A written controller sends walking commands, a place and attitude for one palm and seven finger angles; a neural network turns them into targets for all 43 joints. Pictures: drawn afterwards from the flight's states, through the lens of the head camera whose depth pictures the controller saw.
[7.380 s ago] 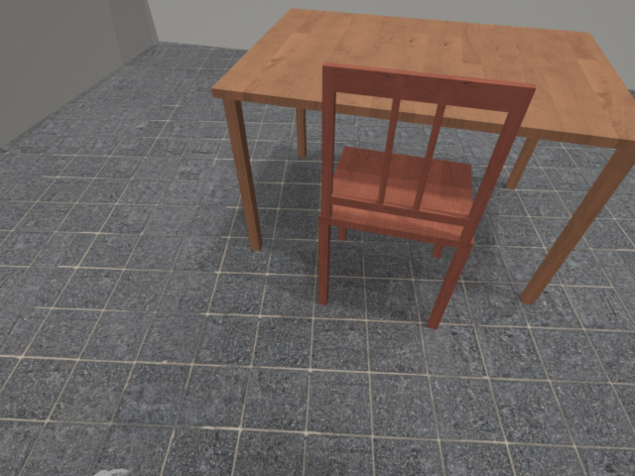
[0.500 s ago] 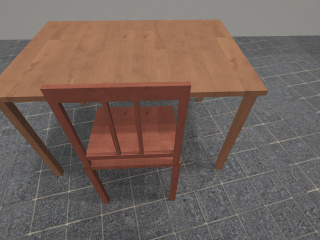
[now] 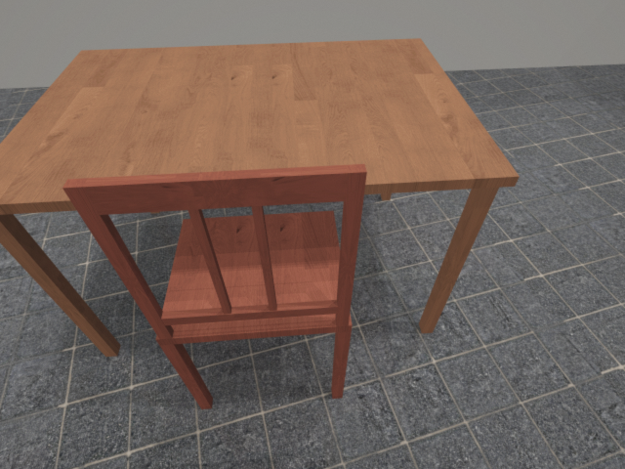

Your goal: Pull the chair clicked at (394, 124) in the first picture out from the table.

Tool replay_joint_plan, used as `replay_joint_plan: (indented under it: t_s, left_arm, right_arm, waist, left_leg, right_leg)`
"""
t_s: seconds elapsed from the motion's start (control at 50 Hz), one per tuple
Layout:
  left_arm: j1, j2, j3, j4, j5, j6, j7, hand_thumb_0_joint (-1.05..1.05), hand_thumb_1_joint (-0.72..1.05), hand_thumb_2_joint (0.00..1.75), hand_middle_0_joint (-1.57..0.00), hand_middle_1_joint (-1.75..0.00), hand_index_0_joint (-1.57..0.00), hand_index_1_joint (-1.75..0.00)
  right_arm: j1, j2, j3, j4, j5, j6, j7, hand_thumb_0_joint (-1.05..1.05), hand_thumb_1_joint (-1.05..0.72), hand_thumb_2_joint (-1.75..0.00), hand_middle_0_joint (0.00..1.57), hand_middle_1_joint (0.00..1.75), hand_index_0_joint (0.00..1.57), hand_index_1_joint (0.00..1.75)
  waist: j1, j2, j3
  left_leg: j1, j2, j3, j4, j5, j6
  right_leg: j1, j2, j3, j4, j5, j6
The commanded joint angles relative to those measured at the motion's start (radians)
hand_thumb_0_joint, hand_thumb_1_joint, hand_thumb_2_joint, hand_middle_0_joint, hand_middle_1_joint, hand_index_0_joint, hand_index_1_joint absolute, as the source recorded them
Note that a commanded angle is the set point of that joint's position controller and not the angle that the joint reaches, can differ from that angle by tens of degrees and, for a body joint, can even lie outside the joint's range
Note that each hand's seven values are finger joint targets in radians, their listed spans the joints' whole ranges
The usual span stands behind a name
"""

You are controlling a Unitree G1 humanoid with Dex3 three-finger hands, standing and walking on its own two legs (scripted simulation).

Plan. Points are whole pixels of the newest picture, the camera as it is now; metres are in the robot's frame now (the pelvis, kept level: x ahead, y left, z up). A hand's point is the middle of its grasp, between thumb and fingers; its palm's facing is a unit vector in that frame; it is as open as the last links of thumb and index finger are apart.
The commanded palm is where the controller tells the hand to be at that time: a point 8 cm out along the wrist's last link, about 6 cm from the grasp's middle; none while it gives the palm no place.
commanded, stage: look again from close up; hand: left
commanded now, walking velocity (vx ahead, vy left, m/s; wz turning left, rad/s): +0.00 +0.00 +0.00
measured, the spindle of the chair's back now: (213, 266) +0.46 +0.21 -0.07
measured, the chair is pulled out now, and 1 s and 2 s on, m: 0.00 0.00 0.00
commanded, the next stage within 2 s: none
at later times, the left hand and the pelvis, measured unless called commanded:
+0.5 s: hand out of the picture -0.01 +0.16 -0.17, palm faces +0.03 -0.99 -0.17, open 7.4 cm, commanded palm none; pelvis +0.00 +0.00 +0.00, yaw +0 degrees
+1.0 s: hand out of the picture -0.01 +0.15 -0.17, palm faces +0.03 -0.99 -0.16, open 7.4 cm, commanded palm none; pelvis +0.01 -0.01 +0.00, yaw -1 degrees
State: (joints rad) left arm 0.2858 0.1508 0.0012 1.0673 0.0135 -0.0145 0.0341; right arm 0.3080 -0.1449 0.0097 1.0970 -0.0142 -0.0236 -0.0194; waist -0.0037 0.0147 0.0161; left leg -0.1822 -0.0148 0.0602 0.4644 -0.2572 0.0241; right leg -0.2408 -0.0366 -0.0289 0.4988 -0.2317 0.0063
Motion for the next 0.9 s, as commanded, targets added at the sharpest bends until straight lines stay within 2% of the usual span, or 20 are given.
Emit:
replay_joint_plan:
  t_s: [0.0,0.08,0.12,0.18,0.2,0.28,0.3,0.38,0.4,0.46,0.5,0.66,0.76,0.88]
  left_arm:
    - [0.058,0.096,0.011,-0.026,-0.004,-0.017,0.005,0.00,0.90,0.90,-0.20,-0.30,-0.20,-0.30]
    - [0.066,0.096,0.009,-0.014,-0.003,-0.021,0.006,0.00,0.90,0.90,-0.20,-0.30,-0.20,-0.30]
    - [0.064,0.095,0.008,-0.011,-0.003,-0.018,0.006,0.00,0.90,0.90,-0.20,-0.30,-0.20,-0.30]
    - [0.078,0.092,0.006,-0.001,-0.002,-0.019,0.006,0.00,0.90,0.90,-0.20,-0.30,-0.20,-0.30]
    - [0.076,0.094,0.006,0.001,-0.002,-0.018,0.005,0.00,0.90,0.90,-0.20,-0.30,-0.20,-0.30]
    - [0.081,0.091,0.005,0.005,-0.002,-0.019,0.006,0.00,0.90,0.90,-0.20,-0.30,-0.20,-0.30]
    - [0.084,0.089,0.005,0.006,-0.001,-0.017,0.005,0.00,0.90,0.90,-0.20,-0.30,-0.20,-0.30]
    - [0.090,0.085,0.004,0.011,-0.002,-0.016,0.006,0.00,0.90,0.90,-0.20,-0.30,-0.20,-0.30]
    - [0.090,0.086,0.004,0.011,-0.002,-0.015,0.005,0.00,0.90,0.90,-0.20,-0.30,-0.20,-0.30]
    - [0.094,0.081,0.004,0.013,-0.002,-0.015,0.005,0.00,0.90,0.90,-0.20,-0.30,-0.20,-0.30]
    - [0.095,0.080,0.005,0.011,-0.002,-0.013,0.004,0.00,0.90,0.90,-0.20,-0.30,-0.20,-0.30]
    - [0.102,0.075,0.005,0.012,-0.002,-0.014,0.006,0.00,0.90,0.90,-0.20,-0.30,-0.20,-0.30]
    - [0.111,0.071,0.006,0.010,-0.002,-0.015,0.007,0.00,0.90,0.90,-0.20,-0.30,-0.20,-0.30]
    - [0.116,0.064,0.006,0.014,-0.002,-0.014,0.007,0.00,0.90,0.90,-0.20,-0.30,-0.20,-0.30]
  right_arm:
    - [0.040,-0.090,-0.015,-0.027,0.003,-0.017,-0.004,0.00,-0.90,-0.90,0.20,0.30,0.20,0.30]
    - [0.030,-0.093,-0.016,-0.018,0.005,-0.015,-0.004,0.00,-0.90,-0.90,0.20,0.30,0.20,0.30]
    - [0.025,-0.096,-0.014,-0.014,0.005,-0.013,-0.005,0.00,-0.90,-0.90,0.20,0.30,0.20,0.30]
    - [0.018,-0.093,-0.014,-0.006,0.006,-0.013,-0.005,0.00,-0.90,-0.90,0.20,0.30,0.20,0.30]
    - [0.013,-0.092,-0.013,-0.006,0.007,-0.012,-0.006,0.00,-0.90,-0.90,0.20,0.30,0.20,0.30]
    - [0.016,-0.093,-0.011,0.001,0.007,-0.012,-0.005,0.00,-0.90,-0.90,0.20,0.30,0.20,0.30]
    - [0.009,-0.089,-0.012,0.003,0.008,-0.010,-0.006,0.00,-0.90,-0.90,0.20,0.30,0.20,0.30]
    - [0.015,-0.092,-0.010,0.009,0.007,-0.011,-0.005,0.00,-0.90,-0.90,0.20,0.30,0.20,0.30]
    - [0.010,-0.086,-0.010,0.010,0.008,-0.009,-0.006,0.00,-0.90,-0.90,0.20,0.30,0.20,0.30]
    - [0.017,-0.089,-0.009,0.012,0.008,-0.009,-0.006,0.00,-0.90,-0.90,0.20,0.30,0.20,0.30]
    - [0.020,-0.084,-0.010,0.014,0.008,-0.008,-0.006,0.00,-0.90,-0.90,0.20,0.30,0.20,0.30]
    - [0.039,-0.080,-0.009,0.023,0.008,-0.009,-0.006,0.00,-0.90,-0.90,0.20,0.30,0.20,0.30]
    - [0.049,-0.073,-0.009,0.028,0.008,-0.010,-0.006,0.00,-0.90,-0.90,0.20,0.30,0.20,0.30]
    - [0.052,-0.067,-0.010,0.032,0.008,-0.010,-0.008,0.00,-0.90,-0.90,0.20,0.30,0.20,0.30]
  waist:
    - [0.006,-0.024,0.036]
    - [0.003,-0.039,0.032]
    - [0.003,-0.020,0.054]
    - [0.004,-0.018,0.045]
    - [0.005,-0.019,0.063]
    - [0.004,-0.023,0.052]
    - [0.007,-0.021,0.069]
    - [0.006,-0.008,0.057]
    - [0.009,-0.016,0.074]
    - [0.006,-0.026,0.070]
    - [0.007,-0.014,0.082]
    - [0.009,-0.037,0.075]
    - [0.008,-0.028,0.053]
    - [0.009,-0.019,0.064]
  left_leg:
    - [-0.037,0.104,-0.103,-0.116,0.109,0.010]
    - [-0.017,0.102,-0.093,-0.108,0.116,0.005]
    - [-0.026,0.103,-0.096,-0.117,0.107,0.004]
    - [-0.008,0.103,-0.094,-0.119,0.108,0.004]
    - [-0.012,0.107,-0.092,-0.125,0.100,0.005]
    - [-0.009,0.105,-0.092,-0.126,0.100,0.002]
    - [-0.016,0.107,-0.092,-0.133,0.082,0.004]
    - [-0.010,0.106,-0.094,-0.137,0.080,0.001]
    - [-0.016,0.109,-0.095,-0.142,0.065,0.003]
    - [-0.018,0.105,-0.096,-0.143,0.051,0.001]
    - [-0.023,0.109,-0.097,-0.154,0.037,0.003]
    - [-0.029,0.107,-0.095,-0.151,0.039,0.001]
    - [-0.017,0.107,-0.096,-0.145,0.066,0.004]
    - [-0.015,0.110,-0.091,-0.148,0.065,0.002]
  right_leg:
    - [0.023,-0.071,0.084,-0.094,0.100,-0.037]
    - [0.025,-0.077,0.095,-0.107,0.122,-0.036]
    - [0.017,-0.072,0.096,-0.111,0.107,-0.037]
    - [0.018,-0.073,0.098,-0.121,0.108,-0.035]
    - [0.013,-0.070,0.093,-0.127,0.102,-0.035]
    - [0.023,-0.073,0.094,-0.131,0.101,-0.034]
    - [0.017,-0.070,0.091,-0.140,0.082,-0.034]
    - [0.021,-0.071,0.094,-0.142,0.075,-0.033]
    - [0.016,-0.068,0.088,-0.148,0.064,-0.033]
    - [0.013,-0.069,0.095,-0.151,0.049,-0.033]
    - [0.009,-0.065,0.089,-0.154,0.039,-0.033]
    - [0.016,-0.068,0.090,-0.151,0.040,-0.032]
    - [0.024,-0.066,0.090,-0.143,0.066,-0.035]
    - [0.017,-0.063,0.089,-0.141,0.075,-0.035]
